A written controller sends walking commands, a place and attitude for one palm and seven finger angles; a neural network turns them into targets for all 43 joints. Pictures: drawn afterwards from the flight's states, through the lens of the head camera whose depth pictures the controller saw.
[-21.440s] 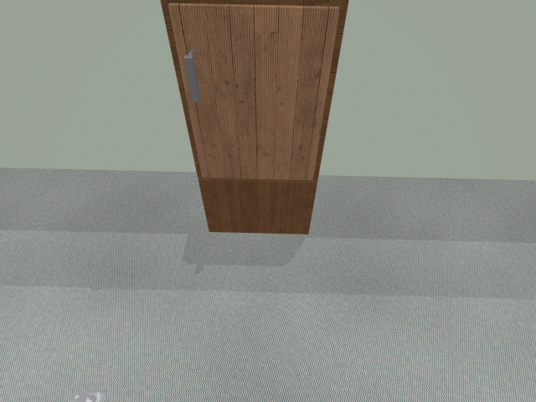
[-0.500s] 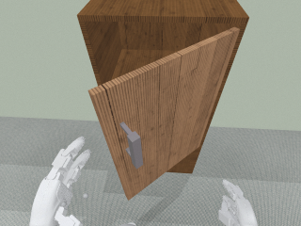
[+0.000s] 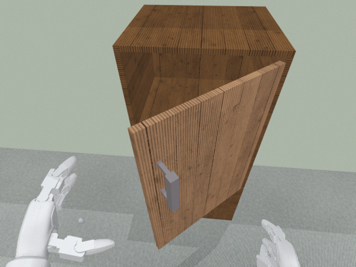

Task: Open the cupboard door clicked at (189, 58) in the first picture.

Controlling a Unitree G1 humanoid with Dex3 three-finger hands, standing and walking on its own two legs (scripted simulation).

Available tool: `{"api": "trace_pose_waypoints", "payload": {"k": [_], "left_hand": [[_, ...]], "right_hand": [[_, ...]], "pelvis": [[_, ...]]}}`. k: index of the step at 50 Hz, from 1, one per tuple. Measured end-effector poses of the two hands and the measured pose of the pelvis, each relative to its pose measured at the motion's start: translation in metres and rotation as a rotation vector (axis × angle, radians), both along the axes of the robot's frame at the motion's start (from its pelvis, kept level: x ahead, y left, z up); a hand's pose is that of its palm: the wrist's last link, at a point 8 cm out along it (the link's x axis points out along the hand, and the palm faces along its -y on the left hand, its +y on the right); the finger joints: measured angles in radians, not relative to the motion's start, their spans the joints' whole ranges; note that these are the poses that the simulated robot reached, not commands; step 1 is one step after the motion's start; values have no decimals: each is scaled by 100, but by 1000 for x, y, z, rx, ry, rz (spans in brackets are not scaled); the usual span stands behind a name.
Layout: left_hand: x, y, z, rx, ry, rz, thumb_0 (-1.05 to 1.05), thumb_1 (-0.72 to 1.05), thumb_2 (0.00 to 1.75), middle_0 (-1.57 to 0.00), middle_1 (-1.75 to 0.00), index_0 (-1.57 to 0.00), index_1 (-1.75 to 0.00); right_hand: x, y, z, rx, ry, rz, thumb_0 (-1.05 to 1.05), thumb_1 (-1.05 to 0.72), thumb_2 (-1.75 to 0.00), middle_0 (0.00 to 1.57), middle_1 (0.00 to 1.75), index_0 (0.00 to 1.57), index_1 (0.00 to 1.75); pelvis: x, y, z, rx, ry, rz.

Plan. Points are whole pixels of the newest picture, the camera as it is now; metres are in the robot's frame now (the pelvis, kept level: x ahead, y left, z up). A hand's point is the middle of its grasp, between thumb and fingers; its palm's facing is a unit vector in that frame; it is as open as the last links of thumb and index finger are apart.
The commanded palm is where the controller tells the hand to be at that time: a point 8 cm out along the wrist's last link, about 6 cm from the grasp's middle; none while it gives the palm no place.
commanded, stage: draw the hand back to the body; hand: left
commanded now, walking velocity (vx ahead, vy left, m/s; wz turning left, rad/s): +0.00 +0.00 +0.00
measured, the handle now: (167, 186) +0.28 +0.06 +0.06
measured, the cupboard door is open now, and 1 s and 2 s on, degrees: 41 41 41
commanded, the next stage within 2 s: step back with the hand held close in 0.86 s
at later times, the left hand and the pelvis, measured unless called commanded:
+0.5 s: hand (42, 178) +0.21 +0.25 +0.18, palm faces +0.43 -0.81 -0.40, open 8.9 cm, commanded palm +0.16 +0.29 +0.20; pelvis +0.02 -0.01 +0.03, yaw -1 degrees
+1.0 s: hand (51, 179) +0.21 +0.23 +0.18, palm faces +0.42 -0.82 -0.39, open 7.4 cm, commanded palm +0.16 +0.28 +0.20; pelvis +0.01 -0.02 +0.03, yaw -1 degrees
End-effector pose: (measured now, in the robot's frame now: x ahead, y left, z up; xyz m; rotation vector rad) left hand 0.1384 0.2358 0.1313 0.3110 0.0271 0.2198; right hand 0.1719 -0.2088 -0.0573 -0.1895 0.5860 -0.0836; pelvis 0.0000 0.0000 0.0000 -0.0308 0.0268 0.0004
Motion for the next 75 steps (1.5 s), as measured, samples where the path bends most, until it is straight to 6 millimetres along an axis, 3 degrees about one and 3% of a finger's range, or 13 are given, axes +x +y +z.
{"api": "trace_pose_waypoints", "payload": {"k": [10, 25, 32, 50, 57, 66, 75], "left_hand": [[10, 22, 32, 91, -54, 80, -1, 11, 57, -18, -30, -18, -30], [25, 46, 70, 166, -174, 180, 0, 63, 79, -20, -30, -20, -30], [29, 44, 69, 151, -172, 191, 1, 81, 87, -21, -30, -21, -30], [26, 34, 66, 150, -155, 176, 1, 89, 90, -21, -30, -21, -30], [31, 44, 72, 220, -166, 153, 1, 89, 90, -21, -30, -21, -30], [24, 45, 65, 253, -120, 58, 1, 89, 90, -21, -30, -21, -30], [-11, 64, 69, 283, -186, 61, 1, 89, 90, -22, -30, -21, -30]], "right_hand": [[7, 0, 5, -2, 35, 21, 1, -91, -90, 20, 30, 21, 30], [23, -17, 11, -20, 55, 23, 1, -91, -90, 20, 30, 21, 30], [22, -24, 10, -12, 72, 12, 1, -91, -90, 20, 30, 21, 30], [12, -33, 4, -5, 97, -4, 1, -91, -90, 20, 30, 21, 30], [5, -40, 7, -12, 122, -44, 1, -91, -90, 20, 30, 21, 30], [-26, -48, 11, -52, 160, -139, 1, -91, -90, 20, 30, 21, 30], [-66, -34, 12, -72, 160, -145, 1, -91, -90, 20, 30, 20, 30]], "pelvis": [[9, 1, 16, 15, -51, -7], [16, -9, 26, 23, -85, -11], [17, -13, 27, 25, -89, -16], [14, -21, 28, 25, -101, -18], [6, -18, 28, 16, -57, -25], [-14, -5, 26, 19, -31, -45], [-47, 9, 20, 8, -34, -43]]}}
